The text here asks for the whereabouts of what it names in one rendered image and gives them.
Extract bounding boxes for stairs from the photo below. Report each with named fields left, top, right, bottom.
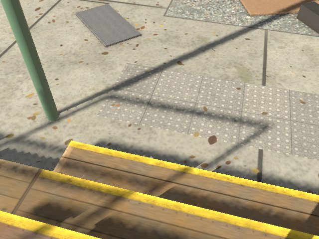
left=0, top=140, right=319, bottom=239

